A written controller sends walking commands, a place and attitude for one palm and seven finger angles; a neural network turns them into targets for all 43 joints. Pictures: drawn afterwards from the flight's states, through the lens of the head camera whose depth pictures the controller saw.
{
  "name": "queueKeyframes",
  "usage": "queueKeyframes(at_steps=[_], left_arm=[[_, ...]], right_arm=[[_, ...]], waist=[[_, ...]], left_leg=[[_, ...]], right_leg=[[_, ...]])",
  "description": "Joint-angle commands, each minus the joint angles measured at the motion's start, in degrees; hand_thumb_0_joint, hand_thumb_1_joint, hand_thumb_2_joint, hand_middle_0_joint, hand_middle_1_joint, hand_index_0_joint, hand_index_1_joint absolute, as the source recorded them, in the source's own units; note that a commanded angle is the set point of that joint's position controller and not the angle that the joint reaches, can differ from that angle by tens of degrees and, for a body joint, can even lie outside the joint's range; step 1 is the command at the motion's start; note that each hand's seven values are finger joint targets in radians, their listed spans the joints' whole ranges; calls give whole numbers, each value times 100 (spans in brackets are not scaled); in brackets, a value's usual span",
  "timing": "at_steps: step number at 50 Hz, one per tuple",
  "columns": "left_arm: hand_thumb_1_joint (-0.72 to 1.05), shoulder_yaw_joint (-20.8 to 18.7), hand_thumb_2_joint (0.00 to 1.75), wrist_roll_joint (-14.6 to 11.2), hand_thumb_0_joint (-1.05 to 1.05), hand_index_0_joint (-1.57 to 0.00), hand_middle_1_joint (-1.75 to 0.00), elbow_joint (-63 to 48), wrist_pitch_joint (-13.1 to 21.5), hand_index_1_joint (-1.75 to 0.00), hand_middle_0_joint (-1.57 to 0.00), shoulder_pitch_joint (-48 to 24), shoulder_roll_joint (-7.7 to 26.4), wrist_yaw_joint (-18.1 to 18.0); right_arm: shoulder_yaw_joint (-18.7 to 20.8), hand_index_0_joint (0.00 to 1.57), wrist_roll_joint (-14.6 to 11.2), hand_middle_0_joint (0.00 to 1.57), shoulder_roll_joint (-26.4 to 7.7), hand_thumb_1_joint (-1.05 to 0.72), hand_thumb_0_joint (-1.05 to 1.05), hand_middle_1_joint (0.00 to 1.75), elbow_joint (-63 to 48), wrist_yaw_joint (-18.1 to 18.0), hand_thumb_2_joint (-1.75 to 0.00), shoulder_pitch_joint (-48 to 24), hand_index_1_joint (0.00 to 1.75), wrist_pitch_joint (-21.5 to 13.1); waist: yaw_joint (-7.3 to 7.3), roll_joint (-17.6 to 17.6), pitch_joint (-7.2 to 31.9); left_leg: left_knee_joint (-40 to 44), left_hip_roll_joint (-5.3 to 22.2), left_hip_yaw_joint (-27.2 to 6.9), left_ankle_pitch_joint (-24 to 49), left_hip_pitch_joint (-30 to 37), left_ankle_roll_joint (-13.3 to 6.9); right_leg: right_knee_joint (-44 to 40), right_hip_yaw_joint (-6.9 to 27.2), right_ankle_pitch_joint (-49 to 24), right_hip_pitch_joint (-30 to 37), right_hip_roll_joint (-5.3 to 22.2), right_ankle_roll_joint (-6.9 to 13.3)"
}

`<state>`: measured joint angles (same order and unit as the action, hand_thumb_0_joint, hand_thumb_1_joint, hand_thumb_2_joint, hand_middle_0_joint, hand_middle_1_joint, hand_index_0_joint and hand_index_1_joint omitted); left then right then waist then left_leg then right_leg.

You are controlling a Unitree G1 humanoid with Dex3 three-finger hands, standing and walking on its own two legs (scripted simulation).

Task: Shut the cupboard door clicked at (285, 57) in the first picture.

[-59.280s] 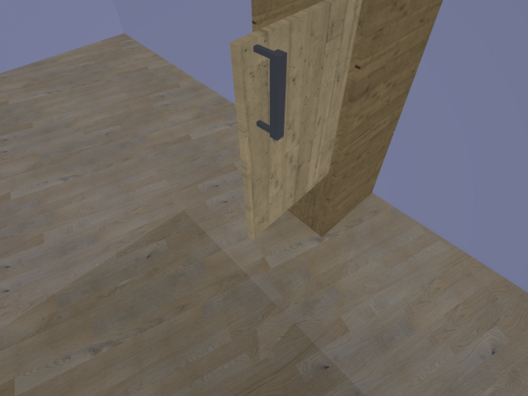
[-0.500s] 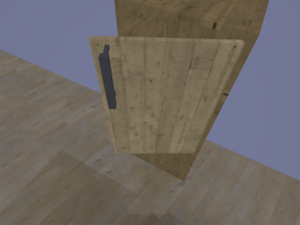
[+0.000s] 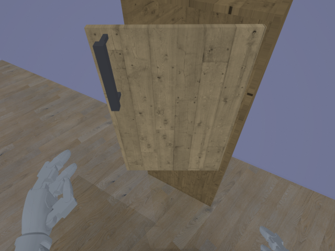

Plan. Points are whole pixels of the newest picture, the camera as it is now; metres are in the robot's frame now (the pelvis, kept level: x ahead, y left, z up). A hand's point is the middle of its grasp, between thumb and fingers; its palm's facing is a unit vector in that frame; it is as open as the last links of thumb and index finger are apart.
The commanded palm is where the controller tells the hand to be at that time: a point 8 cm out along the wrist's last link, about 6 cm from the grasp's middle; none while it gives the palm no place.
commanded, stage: raise the hand and make a fist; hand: left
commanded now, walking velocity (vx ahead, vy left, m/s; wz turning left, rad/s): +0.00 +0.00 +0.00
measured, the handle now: (110, 75) +0.47 +0.15 +0.21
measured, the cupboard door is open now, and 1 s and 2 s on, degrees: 29 29 29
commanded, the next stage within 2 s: bring the fist close to the handle in 1.68 s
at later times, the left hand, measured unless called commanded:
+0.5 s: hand (69, 217) +0.18 +0.19 +0.09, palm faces +0.01 -1.00 -0.05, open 4.6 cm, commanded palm +0.14 +0.24 +0.10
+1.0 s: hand (40, 182) +0.21 +0.22 +0.16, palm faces +0.04 -1.00 -0.06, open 3.1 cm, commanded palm +0.18 +0.27 +0.17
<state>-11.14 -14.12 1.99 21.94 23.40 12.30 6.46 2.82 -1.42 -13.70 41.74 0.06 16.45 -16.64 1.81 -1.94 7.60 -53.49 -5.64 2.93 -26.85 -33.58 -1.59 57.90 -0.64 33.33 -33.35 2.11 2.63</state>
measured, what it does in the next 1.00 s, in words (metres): stands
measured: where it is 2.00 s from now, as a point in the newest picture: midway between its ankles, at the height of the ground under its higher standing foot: outside the picture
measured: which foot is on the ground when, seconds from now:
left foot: down 0.00-1.00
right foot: down 0.00-1.00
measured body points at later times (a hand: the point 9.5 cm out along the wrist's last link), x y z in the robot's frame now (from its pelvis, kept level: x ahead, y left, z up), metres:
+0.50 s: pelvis -0.04 -0.03 +0.01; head -0.02 -0.04 +0.46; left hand +0.17 +0.24 +0.09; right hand +0.13 -0.26 -0.06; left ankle +0.00 +0.10 -0.68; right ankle -0.02 -0.09 -0.68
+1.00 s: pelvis -0.01 +0.03 +0.04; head -0.01 +0.02 +0.49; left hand +0.20 +0.27 +0.17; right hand +0.19 -0.17 -0.02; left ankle +0.00 +0.10 -0.68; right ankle -0.02 -0.09 -0.68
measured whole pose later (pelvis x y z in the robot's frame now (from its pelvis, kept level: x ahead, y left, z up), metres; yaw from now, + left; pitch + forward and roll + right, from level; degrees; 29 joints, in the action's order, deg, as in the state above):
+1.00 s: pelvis -0.01 +0.03 +0.04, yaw +0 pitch +2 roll -1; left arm -11.0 -16.8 -15.9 2.6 19.2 14.8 12.6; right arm -4.2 -2.0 -12.8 32.8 -3.9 13.0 -17.5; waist -3.3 2.6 3.6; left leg -41.0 -3.4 -0.1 -20.2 -22.8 -3.8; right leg 38.8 -2.5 21.1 -19.8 -0.7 0.5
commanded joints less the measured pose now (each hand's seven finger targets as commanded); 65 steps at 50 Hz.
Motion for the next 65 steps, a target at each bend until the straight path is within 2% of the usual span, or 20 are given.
queueKeyframes(at_steps=[1,2,3,4,6,7,8,10,12,15,18,21,28,31,35,39,45,47,53,65], left_arm=[[90,-1036,90,-487,0,-42,-54,69,856,-54,-42,1785,1061,1656],[90,-889,90,-649,0,-44,-56,-280,659,-56,-44,1545,843,1798],[90,-968,90,-837,0,-46,-58,-356,377,-58,-46,860,843,1795],[90,-1236,90,-964,0,-47,-60,-654,356,-60,-47,437,1077,1670],[90,-1469,90,-947,0,-51,-64,-1408,517,-64,-51,12,1326,1358],[90,-1313,90,-832,0,-53,-66,-1797,631,-66,-53,-256,1243,1258],[90,-1183,90,-736,0,-55,-68,-1909,743,-68,-55,-430,1202,1174],[90,-764,90,-600,0,-58,-72,-1935,959,-72,-58,-890,1047,1156],[90,-688,90,-611,0,-62,-76,-1503,965,-76,-62,-1187,1126,1316],[90,-684,90,-737,0,-68,-82,-1079,631,-82,-68,-1094,1271,1661],[90,-884,90,-854,0,-73,-88,-992,-17,-88,-73,-844,1433,1677],[90,-1238,90,-881,0,-79,-94,-1100,-362,-94,-79,-732,1592,1363],[90,-960,90,-735,0,-92,-108,-1620,-336,-108,-92,-296,1182,985],[90,-807,90,-679,0,-97,-114,-1761,-425,-114,-97,-480,1167,966],[90,-675,90,-603,0,-104,-122,-2454,-462,-122,-104,-594,1103,831],[90,-535,90,-505,0,-112,-130,-2721,-691,-130,-112,-684,978,649],[90,-410,90,-369,0,-123,-142,-3010,-1353,-142,-123,-874,932,555],[90,-438,90,-372,0,-126,-146,-3025,-1602,-146,-126,-991,933,566],[90,-454,90,-325,0,-130,-150,-3257,-2122,-150,-130,-1697,986,516],[90,-689,90,-371,0,-130,-150,-3052,-3073,-150,-130,-2472,1202,479]], right_arm=[[219,20,15,20,-894,-90,0,30,-1590,49,-90,-705,30,-120],[221,20,-29,20,-821,-90,0,30,-1802,28,-90,-783,30,-91],[246,20,-105,20,-783,-90,0,30,-1946,-12,-90,-937,30,-102],[190,20,-134,20,-782,-90,0,30,-2046,-100,-90,-1001,30,-132],[131,20,-76,20,-722,-90,0,30,-1985,-216,-90,-634,30,-144],[109,20,-45,20,-672,-90,0,30,-1981,-241,-90,-506,30,-167],[84,20,-55,20,-594,-90,0,30,-1893,-271,-90,-424,30,-196],[15,20,-53,20,-612,-90,0,30,-1777,-348,-90,-458,30,-267],[-21,20,-67,20,-692,-90,0,30,-1646,-463,-90,-469,30,-300],[-62,20,-158,20,-786,-90,0,30,-1678,-578,-90,-558,30,-326],[-133,20,-194,20,-751,-90,0,30,-1865,-627,-90,-663,30,-285],[-186,20,-157,20,-662,-90,0,30,-1932,-616,-90,-767,30,-252],[-166,20,-112,20,-620,-90,0,30,-1843,-497,-90,-620,30,-424],[-170,20,-124,20,-690,-90,0,30,-1785,-509,-90,-591,30,-490],[-195,20,-96,20,-711,-90,0,30,-1778,-502,-90,-530,30,-619],[-258,20,-85,20,-697,-90,0,30,-1713,-462,-90,-544,30,-635],[-332,20,-112,20,-675,-90,0,30,-1745,-440,-90,-620,30,-472],[-366,20,-118,20,-662,-90,0,30,-1741,-451,-90,-659,30,-390],[-438,20,-158,20,-607,-90,0,30,-1716,-474,-90,-847,30,-196],[-534,20,-249,20,-571,-90,0,30,-1664,-536,-90,-1308,30,74]], waist=[[-539,-1271,736],[-614,-935,1192],[-532,-75,884],[-498,74,341],[-337,-309,807],[-278,-90,1204],[-181,-4,1201],[18,270,702],[157,-73,347],[6,246,414],[-239,283,517],[-424,63,396],[-439,7,318],[-379,41,138],[-407,499,598],[-393,663,483],[-425,658,376],[-440,471,331],[-461,674,267],[-545,490,-21]], left_leg=[[-423,272,-398,2246,-1123,205],[-153,221,-312,1866,-1156,207],[40,188,-148,1018,-1284,255],[3,268,-321,688,-1189,193],[-344,352,-435,1324,-831,55],[-362,368,-429,1457,-733,25],[-337,380,-396,1297,-739,26],[-267,462,-446,945,-670,-11],[-308,501,-499,538,-849,-42],[-68,482,-498,258,-746,-53],[215,483,-547,294,-556,-15],[379,510,-627,368,-546,54],[923,509,-619,1081,51,31],[1135,516,-636,1209,360,-16],[1484,510,-636,1685,1111,-57],[1727,566,-779,1970,1470,31],[2041,661,-922,2314,1813,187],[2105,670,-909,2506,1887,198],[2390,698,-944,2585,2225,308],[2888,604,-870,1881,2459,202]], right_leg=[[-589,827,-5610,847,187,-447],[-743,778,-4135,853,116,-406],[-1002,668,-1397,306,-35,-168],[-1304,771,-561,-213,-67,-155],[-1397,1326,-2275,206,98,-622],[-1366,1434,-2781,505,151,-722],[-1459,1458,-2477,517,157,-736],[-1604,1248,-1489,-65,55,-584],[-1833,1330,-728,-265,61,-612],[-2167,1395,137,-40,111,-567],[-2402,1458,227,436,241,-568],[-2537,1565,148,776,360,-594],[-2348,952,-1462,1005,162,-543],[-2348,662,-1526,887,8,-449],[-2086,-9,-2087,992,-257,-224],[-1991,-334,-2381,987,-359,-149],[-2155,-441,-2542,1196,-375,-135],[-2247,-451,-2712,1325,-380,-136],[-2525,-459,-2686,1547,-391,-114],[-3121,-393,-2322,1940,-359,-94]])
